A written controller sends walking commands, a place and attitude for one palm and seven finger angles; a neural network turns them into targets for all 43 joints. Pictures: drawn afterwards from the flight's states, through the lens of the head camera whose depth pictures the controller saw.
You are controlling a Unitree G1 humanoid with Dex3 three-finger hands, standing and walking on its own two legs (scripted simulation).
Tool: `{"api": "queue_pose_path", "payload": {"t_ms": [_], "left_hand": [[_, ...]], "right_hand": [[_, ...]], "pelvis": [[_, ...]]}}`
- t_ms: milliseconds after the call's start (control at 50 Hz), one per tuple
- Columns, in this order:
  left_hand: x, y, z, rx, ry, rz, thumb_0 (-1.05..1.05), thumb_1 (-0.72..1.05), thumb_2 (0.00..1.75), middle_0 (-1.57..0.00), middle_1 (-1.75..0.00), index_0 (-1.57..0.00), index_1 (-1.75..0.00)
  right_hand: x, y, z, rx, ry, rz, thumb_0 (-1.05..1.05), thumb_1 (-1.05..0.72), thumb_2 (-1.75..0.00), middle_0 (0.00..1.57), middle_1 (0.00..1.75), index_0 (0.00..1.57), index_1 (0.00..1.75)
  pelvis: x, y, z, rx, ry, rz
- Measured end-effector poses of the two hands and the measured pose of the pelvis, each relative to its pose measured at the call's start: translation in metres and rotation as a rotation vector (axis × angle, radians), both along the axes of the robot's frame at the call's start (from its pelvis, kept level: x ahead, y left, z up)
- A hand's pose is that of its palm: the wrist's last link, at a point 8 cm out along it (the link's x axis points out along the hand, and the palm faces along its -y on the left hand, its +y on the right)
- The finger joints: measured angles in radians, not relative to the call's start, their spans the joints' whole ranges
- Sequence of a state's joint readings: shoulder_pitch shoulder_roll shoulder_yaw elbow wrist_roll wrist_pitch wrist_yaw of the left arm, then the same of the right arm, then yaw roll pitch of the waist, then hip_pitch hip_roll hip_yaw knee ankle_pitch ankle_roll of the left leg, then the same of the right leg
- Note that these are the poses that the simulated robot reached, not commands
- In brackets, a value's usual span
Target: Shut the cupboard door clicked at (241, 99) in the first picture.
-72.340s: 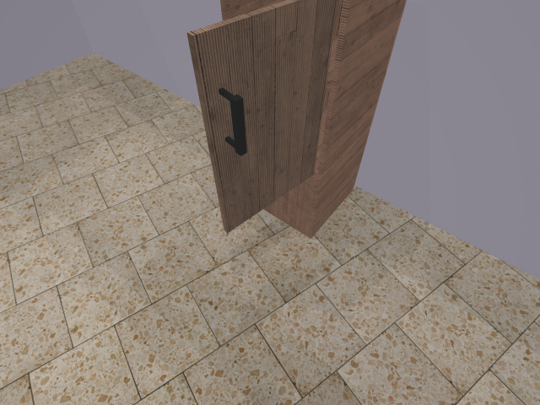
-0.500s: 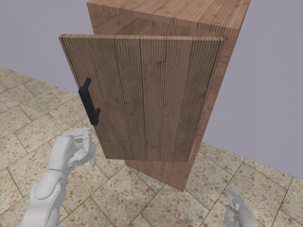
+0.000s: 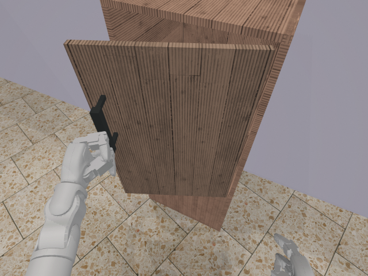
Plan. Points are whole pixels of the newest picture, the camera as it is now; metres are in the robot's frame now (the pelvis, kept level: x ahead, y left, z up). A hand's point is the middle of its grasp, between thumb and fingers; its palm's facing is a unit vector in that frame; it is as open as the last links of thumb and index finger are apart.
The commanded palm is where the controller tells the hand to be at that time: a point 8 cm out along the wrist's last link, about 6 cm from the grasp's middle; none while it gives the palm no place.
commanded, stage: bring the fist close to the handle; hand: left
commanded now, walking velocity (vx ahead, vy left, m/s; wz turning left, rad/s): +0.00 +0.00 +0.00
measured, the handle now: (106, 126) +0.42 +0.21 +0.09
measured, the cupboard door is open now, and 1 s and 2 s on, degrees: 23 20 8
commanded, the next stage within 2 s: push the door shut along its arc in 0.52 s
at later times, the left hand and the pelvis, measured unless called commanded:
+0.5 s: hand (113, 160) +0.32 +0.17 +0.10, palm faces +0.00 -1.00 -0.03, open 3.1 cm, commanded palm +0.30 +0.22 +0.09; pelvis -0.01 +0.00 +0.00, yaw +0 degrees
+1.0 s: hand (121, 144) +0.37 +0.16 +0.09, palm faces -0.07 -1.00 -0.05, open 3.1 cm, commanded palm +0.36 +0.21 +0.09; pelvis -0.02 +0.00 +0.00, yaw +0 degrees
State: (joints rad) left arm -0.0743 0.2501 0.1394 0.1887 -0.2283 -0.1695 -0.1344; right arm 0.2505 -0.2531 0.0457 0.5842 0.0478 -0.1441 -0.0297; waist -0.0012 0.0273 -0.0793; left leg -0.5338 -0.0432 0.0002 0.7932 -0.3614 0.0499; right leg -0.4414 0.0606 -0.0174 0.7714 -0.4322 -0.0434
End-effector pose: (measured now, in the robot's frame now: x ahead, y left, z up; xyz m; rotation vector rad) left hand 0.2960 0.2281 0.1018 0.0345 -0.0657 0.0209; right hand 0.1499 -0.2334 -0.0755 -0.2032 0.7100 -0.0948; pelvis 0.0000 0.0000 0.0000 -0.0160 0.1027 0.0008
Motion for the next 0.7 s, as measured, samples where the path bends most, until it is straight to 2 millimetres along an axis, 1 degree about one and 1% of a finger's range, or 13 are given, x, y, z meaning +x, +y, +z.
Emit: {"api": "queue_pose_path", "payload": {"t_ms": [80,200,260,380,440,560,700], "left_hand": [[0.007,-0.005,0.002,0.007,0.007,-0.026,0.01,0.91,0.9,-1.3,-1.5,-1.3,-1.5],[0.016,-0.018,-0.008,-0.02,0.063,-0.047,0.01,0.9,0.9,-1.3,-1.5,-1.3,-1.5],[0.016,-0.016,-0.007,-0.022,0.045,-0.025,0.02,0.9,0.9,-1.3,-1.5,-1.3,-1.5],[0.012,-0.004,0.001,0.008,0.001,0.006,0.02,0.9,0.9,-1.3,-1.5,-1.3,-1.5],[0.008,-0.002,0.0,0.006,0.016,-0.004,0.01,0.9,0.9,-1.3,-1.5,-1.3,-1.5],[0.008,-0.007,-0.008,-0.017,0.046,-0.024,0.01,0.9,0.9,-1.3,-1.5,-1.3,-1.5],[0.012,-0.015,0.0,0.003,-0.004,-0.035,0.02,0.9,0.9,-1.3,-1.5,-1.3,-1.5]], "right_hand": [[-0.003,0.0,-0.003,0.007,0.013,-0.002,0.01,-0.91,-0.9,0.2,0.3,0.2,0.3],[-0.012,-0.002,-0.006,0.008,0.041,-0.019,0.01,-0.91,-0.9,0.2,0.3,0.2,0.3],[-0.018,-0.004,-0.005,0.008,0.049,-0.032,0.01,-0.91,-0.9,0.2,0.3,0.2,0.3],[-0.028,-0.007,-0.006,0.008,0.066,-0.039,0.01,-0.91,-0.9,0.2,0.3,0.2,0.3],[-0.031,-0.009,-0.008,0.006,0.072,-0.04,0.01,-0.91,-0.9,0.2,0.3,0.2,0.3],[-0.033,-0.009,-0.007,-0.007,0.074,-0.042,0.01,-0.91,-0.9,0.2,0.3,0.2,0.3],[-0.033,-0.007,-0.006,-0.003,0.053,-0.039,0.01,-0.91,-0.9,0.2,0.3,0.2,0.3]], "pelvis": [[-0.001,0.001,0.0,-0.003,0.001,0.005],[-0.004,0.002,0.001,0.001,0.001,-0.002],[-0.005,0.001,0.001,0.004,-0.001,-0.011],[-0.008,-0.001,0.001,0.002,-0.009,-0.013],[-0.01,0.0,0.001,-0.001,-0.012,-0.007],[-0.015,0.001,0.001,-0.003,-0.014,-0.001],[-0.018,0.002,0.0,-0.002,-0.015,-0.004]]}}
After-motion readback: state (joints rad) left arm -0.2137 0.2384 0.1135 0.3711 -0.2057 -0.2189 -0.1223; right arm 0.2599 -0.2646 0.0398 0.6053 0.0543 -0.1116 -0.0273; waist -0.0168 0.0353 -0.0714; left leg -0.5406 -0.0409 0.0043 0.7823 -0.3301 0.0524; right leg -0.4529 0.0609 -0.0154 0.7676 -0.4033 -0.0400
